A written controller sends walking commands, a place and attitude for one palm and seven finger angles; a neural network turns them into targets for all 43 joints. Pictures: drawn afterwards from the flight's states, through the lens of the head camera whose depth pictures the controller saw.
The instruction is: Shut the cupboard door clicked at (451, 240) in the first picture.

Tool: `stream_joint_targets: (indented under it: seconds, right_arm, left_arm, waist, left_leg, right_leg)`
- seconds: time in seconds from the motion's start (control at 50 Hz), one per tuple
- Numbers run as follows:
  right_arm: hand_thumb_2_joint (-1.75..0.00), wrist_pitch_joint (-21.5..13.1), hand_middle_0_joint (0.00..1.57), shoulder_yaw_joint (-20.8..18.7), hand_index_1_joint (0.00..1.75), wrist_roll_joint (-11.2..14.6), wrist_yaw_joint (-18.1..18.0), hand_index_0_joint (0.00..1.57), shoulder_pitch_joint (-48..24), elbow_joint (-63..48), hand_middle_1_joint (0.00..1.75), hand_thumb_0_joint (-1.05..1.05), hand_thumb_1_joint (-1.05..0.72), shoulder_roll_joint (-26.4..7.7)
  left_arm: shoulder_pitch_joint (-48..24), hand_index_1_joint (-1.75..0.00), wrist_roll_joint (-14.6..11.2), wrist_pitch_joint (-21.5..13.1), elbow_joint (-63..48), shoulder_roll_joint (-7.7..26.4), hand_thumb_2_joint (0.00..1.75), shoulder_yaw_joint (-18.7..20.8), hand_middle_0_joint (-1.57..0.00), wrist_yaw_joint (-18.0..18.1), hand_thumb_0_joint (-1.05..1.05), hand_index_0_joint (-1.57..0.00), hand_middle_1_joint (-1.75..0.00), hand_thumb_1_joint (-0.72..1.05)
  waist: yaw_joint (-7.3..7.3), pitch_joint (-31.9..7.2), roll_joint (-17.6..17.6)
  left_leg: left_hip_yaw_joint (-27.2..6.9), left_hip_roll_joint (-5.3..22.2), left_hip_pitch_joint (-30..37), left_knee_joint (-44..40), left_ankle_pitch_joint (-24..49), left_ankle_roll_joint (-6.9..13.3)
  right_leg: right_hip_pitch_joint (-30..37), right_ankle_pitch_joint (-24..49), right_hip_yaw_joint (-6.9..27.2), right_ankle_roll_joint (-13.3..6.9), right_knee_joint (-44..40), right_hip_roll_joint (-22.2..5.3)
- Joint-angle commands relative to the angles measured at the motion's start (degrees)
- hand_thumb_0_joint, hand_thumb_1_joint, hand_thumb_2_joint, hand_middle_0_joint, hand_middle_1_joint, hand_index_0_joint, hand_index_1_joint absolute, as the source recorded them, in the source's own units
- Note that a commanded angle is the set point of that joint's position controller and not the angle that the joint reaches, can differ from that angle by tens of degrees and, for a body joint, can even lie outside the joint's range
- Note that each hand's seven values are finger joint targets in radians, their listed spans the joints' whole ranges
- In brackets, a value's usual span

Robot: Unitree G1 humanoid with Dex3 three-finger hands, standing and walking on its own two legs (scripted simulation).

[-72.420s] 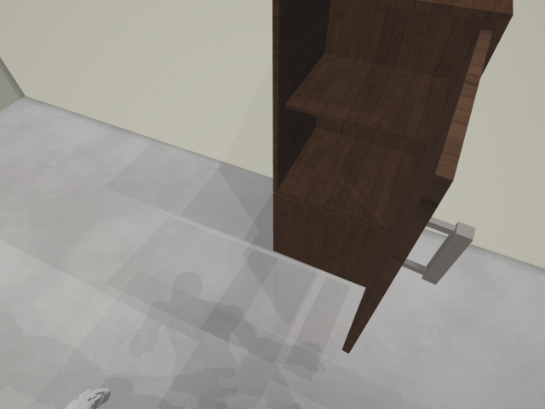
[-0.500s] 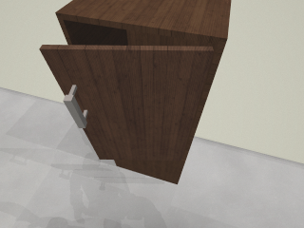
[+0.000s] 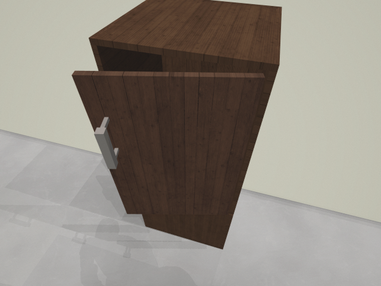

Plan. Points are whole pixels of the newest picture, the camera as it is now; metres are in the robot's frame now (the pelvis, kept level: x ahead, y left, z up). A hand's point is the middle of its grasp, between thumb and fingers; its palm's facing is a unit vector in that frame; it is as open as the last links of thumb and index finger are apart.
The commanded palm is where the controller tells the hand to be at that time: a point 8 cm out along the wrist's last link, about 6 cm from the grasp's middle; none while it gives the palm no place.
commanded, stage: come to a stop and stand still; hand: left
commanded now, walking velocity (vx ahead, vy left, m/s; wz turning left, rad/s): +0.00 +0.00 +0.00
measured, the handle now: (109, 143) +0.42 +0.23 +0.07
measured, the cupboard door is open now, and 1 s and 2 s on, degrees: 16 16 16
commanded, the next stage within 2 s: look again from close up in 0.40 s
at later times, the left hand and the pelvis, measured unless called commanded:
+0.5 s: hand out of the picture -0.03 +0.17 -0.17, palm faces +0.03 -0.99 -0.16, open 7.4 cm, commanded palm none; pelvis -0.01 +0.01 +0.01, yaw +0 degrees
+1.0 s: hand out of the picture -0.02 +0.16 -0.17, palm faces +0.04 -0.99 -0.14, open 7.4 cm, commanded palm none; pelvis +0.00 +0.01 +0.01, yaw +0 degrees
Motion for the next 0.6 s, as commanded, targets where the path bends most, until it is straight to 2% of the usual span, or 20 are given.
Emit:
stream_joint_targets:
  seconds: [0.0, 0.08, 0.12, 0.2, 0.26, 0.44, 0.58]
  right_arm:
    - [-0.9, -1.0, 0.2, -0.5, 0.3, -0.2, 0.3, 0.2, 3.5, -2.8, 0.3, 0.0, -0.9, -4.8]
    - [-0.9, -1.4, 0.2, -0.6, 0.3, -0.3, 0.2, 0.2, 3.9, -2.9, 0.3, 0.0, -0.9, -5.3]
    - [-0.9, -1.4, 0.2, -0.5, 0.3, -0.2, 0.3, 0.2, 3.9, -2.9, 0.3, 0.0, -0.9, -5.5]
    - [-0.9, -1.7, 0.2, -0.5, 0.3, -0.1, 0.2, 0.2, 4.4, -2.1, 0.3, 0.0, -0.9, -5.0]
    - [-0.9, -1.6, 0.2, -0.3, 0.3, -0.1, 0.2, 0.2, 4.7, -1.4, 0.3, 0.0, -0.9, -4.8]
    - [-0.9, -1.8, 0.2, -0.1, 0.3, 0.1, 0.0, 0.2, 5.0, 0.4, 0.3, 0.0, -0.9, -4.1]
    - [-0.9, -1.6, 0.2, -0.1, 0.3, 0.1, 0.0, 0.2, 4.7, 1.3, 0.3, 0.0, -0.9, -3.5]
  left_arm:
    - [2.7, -0.3, 0.0, -0.5, -2.9, 6.1, 0.9, 1.5, -0.2, 0.3, 0.0, -0.2, -0.3, 0.9]
    - [3.6, -0.3, 0.0, -0.4, -3.4, 5.4, 0.9, 1.6, -0.2, 0.2, 0.0, -0.2, -0.3, 0.9]
    - [3.9, -0.3, 0.0, -0.5, -3.4, 5.4, 0.9, 1.6, -0.2, 0.2, 0.0, -0.2, -0.3, 0.9]
    - [4.2, -0.3, 0.0, -0.6, -3.2, 5.1, 0.9, 1.6, -0.2, 0.2, 0.0, -0.2, -0.3, 0.9]
    - [4.2, -0.3, -0.1, -0.5, -2.8, 5.1, 0.9, 1.6, -0.2, 0.2, 0.0, -0.2, -0.3, 0.9]
    - [5.1, -0.3, -0.2, -0.8, -1.7, 4.3, 0.9, 1.7, -0.2, 0.4, 0.0, -0.2, -0.3, 0.9]
    - [5.1, -0.3, -0.1, -0.9, -1.4, 3.9, 0.9, 1.7, -0.2, 0.5, 0.0, -0.2, -0.3, 0.9]
  waist:
    - [0.09, 7.3, 0.2]
    - [0.49, 5.9, 0.8]
    - [0.48, 5.6, 0.0]
    - [0.68, 4.3, -0.6]
    - [0.6, 5.0, 0.6]
    - [0.8, 3.6, -0.7]
    - [0.76, 5.2, -0.9]
  left_leg:
    - [-6.3, 3.8, -9.7, -11.2, -2.8, 1.2]
    - [-7.2, 4.2, -9.9, -12.8, -3.4, 1.5]
    - [-7.1, 4.0, -9.7, -12.7, -3.3, 1.5]
    - [-6.8, 3.9, -8.0, -12.1, 1.2, 1.6]
    - [-6.7, 4.1, -7.6, -12.7, 1.2, 1.5]
    - [-5.7, 4.0, -5.6, -11.7, 5.9, 1.4]
    - [-5.3, 3.8, -5.7, -11.7, 5.8, 1.2]
  right_leg:
    - [-1.7, -3.3, 4.1, -3.1, -6.9, -2.3]
    - [0.1, -0.7, 3.3, -2.9, -6.3, -2.3]
    - [0.3, -0.5, 3.4, -2.8, -6.6, -2.5]
    - [1.5, 2.8, 3.2, -2.7, -6.7, -2.9]
    - [0.9, 2.4, 3.1, -2.7, -7.0, -2.8]
    - [2.2, 5.3, 3.1, -2.4, -7.3, -3.4]
    - [1.5, 5.1, 3.2, -2.5, -8.1, -3.4]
